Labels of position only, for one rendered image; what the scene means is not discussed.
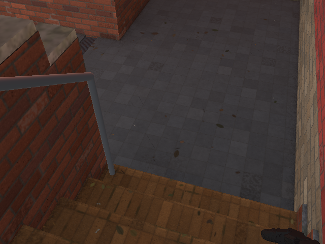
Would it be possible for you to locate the robot right hand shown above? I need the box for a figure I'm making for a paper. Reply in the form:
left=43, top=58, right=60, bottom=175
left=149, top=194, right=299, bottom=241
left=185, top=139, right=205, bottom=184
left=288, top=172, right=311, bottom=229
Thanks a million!
left=261, top=228, right=320, bottom=244

